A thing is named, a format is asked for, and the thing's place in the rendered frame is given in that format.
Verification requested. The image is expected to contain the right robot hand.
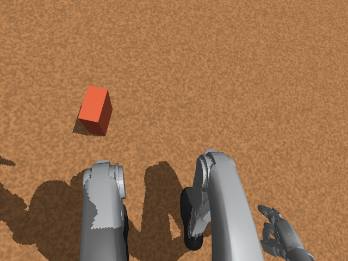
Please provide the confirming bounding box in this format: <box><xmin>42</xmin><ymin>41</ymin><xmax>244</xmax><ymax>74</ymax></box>
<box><xmin>258</xmin><ymin>205</ymin><xmax>305</xmax><ymax>259</ymax></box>

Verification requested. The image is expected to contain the carton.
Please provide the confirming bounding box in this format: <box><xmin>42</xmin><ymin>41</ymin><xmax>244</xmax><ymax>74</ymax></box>
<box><xmin>78</xmin><ymin>85</ymin><xmax>113</xmax><ymax>136</ymax></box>

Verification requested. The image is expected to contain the right robot arm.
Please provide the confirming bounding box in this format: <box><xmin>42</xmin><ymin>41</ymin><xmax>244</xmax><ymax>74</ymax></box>
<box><xmin>285</xmin><ymin>248</ymin><xmax>315</xmax><ymax>261</ymax></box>

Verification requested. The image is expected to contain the right robot foot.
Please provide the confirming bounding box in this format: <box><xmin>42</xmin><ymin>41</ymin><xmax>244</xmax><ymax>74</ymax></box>
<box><xmin>180</xmin><ymin>187</ymin><xmax>203</xmax><ymax>251</ymax></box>

